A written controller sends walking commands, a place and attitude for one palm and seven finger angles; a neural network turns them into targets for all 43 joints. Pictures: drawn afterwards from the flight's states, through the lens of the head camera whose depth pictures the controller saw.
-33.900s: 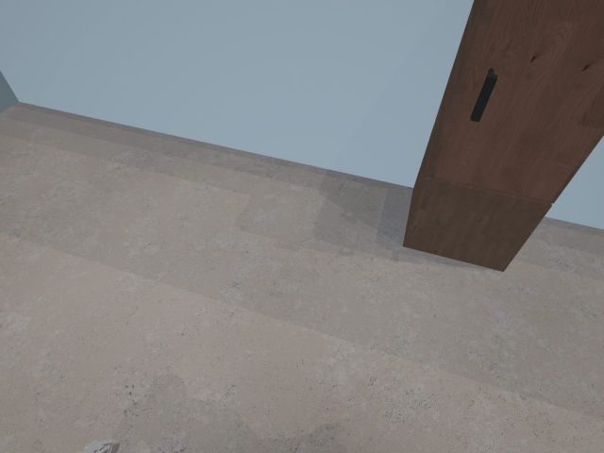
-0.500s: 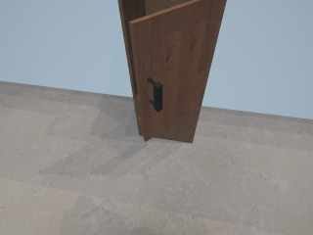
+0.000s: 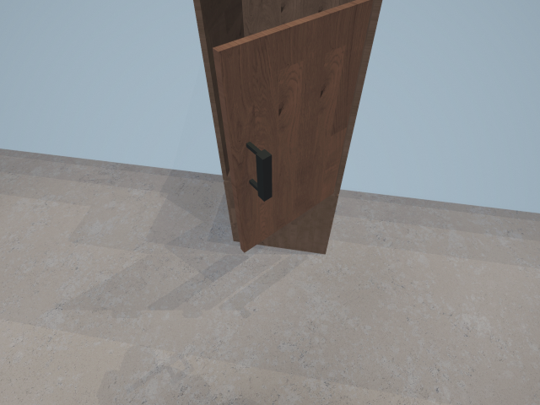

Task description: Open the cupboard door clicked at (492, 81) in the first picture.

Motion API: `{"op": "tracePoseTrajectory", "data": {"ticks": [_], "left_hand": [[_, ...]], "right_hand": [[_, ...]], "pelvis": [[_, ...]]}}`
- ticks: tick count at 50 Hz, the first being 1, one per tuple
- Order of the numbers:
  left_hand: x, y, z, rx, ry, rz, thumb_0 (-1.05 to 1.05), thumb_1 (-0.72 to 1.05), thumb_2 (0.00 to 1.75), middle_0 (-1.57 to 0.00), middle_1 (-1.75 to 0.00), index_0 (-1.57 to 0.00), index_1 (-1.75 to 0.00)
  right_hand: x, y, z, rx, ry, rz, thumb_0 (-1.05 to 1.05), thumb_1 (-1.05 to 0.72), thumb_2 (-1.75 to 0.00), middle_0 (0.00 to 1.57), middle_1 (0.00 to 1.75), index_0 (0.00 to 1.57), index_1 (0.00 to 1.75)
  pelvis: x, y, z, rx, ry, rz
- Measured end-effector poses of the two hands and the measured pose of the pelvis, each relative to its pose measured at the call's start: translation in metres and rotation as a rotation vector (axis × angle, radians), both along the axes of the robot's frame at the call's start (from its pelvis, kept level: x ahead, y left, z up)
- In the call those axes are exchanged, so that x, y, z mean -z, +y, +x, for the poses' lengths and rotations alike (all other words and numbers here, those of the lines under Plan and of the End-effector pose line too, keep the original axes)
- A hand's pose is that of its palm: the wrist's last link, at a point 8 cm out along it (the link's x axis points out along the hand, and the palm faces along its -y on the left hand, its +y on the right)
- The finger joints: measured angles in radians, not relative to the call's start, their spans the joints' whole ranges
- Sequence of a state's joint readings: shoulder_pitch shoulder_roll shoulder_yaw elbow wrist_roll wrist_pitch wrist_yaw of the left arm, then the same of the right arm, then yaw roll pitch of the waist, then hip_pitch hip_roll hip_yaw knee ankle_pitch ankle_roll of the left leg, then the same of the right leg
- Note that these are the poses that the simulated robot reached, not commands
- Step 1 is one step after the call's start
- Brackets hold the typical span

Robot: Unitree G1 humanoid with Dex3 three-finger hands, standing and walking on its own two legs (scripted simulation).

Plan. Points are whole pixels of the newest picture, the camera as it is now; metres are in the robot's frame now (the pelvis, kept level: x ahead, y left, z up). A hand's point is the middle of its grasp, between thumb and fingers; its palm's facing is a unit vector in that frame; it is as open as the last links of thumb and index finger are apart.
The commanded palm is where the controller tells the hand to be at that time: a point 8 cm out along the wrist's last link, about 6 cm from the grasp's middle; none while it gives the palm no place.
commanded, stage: look to check the result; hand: left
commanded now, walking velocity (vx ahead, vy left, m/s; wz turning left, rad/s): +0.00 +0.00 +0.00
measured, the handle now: (258, 171) +0.58 +0.06 -0.02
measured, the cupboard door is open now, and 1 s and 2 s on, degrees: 49 49 49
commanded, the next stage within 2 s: walk to a spot facing it in 0.52 s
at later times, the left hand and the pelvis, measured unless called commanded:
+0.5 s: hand out of the picture +0.01 +0.17 -0.17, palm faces +0.04 -0.98 -0.20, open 7.4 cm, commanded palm none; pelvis +0.01 +0.00 +0.00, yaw +0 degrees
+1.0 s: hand out of the picture +0.06 +0.20 -0.18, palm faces -0.08 -0.97 -0.23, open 7.4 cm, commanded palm none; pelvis +0.00 +0.00 -0.01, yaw -9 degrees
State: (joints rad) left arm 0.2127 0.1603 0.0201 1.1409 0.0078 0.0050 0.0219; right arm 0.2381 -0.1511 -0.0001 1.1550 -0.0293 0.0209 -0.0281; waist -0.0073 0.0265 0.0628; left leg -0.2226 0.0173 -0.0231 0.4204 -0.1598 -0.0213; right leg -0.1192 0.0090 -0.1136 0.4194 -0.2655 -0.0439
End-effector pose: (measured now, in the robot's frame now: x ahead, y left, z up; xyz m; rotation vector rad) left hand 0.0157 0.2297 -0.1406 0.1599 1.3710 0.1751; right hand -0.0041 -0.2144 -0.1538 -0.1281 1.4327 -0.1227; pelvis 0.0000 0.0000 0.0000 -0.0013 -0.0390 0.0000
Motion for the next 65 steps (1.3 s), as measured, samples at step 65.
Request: {"op": "tracePoseTrajectory", "data": {"ticks": [65], "left_hand": [[-0.015,-0.011,0.100,0.307,-0.068,0.088,0.00,0.91,0.90,-0.20,-0.30,-0.20,-0.30]], "right_hand": [[-0.006,-0.072,0.012,0.294,-0.195,-0.109,0.01,-0.91,-0.90,0.20,0.30,0.20,0.30]], "pelvis": [[0.005,-0.018,-0.002,0.330,0.043,0.043]]}}
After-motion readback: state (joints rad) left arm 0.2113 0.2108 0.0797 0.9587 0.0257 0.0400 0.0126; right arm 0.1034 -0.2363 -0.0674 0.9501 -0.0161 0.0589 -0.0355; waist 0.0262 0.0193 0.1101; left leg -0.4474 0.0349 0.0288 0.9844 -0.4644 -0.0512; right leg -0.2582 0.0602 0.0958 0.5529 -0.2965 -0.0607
